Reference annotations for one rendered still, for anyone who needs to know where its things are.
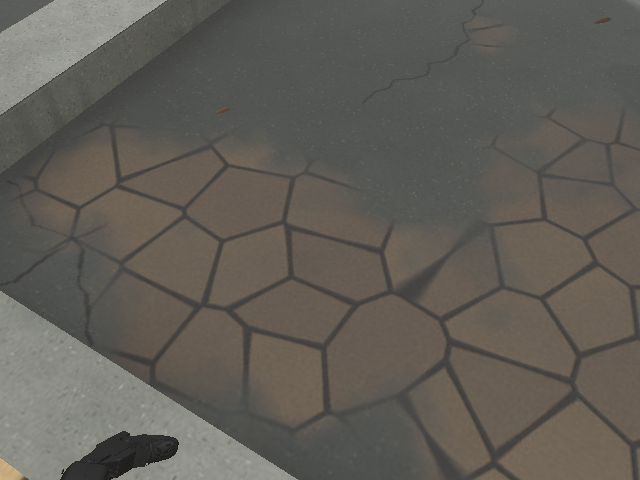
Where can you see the robot left hand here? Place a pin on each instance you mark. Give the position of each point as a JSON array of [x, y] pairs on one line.
[[119, 454]]

